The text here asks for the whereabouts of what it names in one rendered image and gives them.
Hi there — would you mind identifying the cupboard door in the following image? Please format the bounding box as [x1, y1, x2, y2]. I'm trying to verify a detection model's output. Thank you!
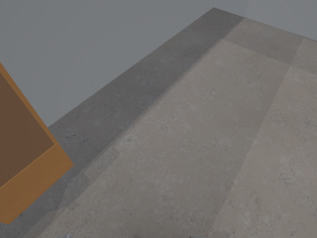
[0, 72, 54, 187]

